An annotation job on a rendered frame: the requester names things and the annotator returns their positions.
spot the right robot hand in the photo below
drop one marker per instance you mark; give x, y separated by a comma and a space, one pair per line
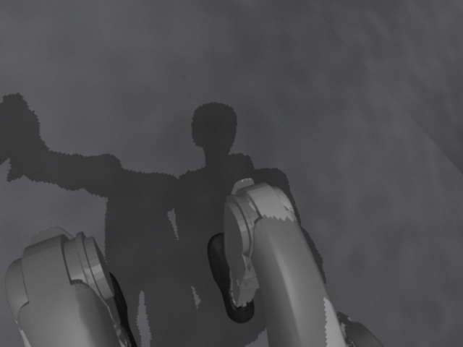
357, 335

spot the right robot foot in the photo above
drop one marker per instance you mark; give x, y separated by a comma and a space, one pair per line
221, 271

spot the left robot foot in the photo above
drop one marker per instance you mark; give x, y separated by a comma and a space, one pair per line
122, 310

